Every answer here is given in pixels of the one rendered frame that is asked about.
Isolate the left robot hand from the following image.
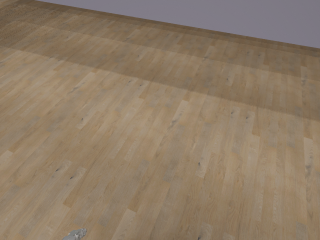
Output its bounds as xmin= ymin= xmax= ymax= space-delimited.
xmin=62 ymin=228 xmax=87 ymax=240

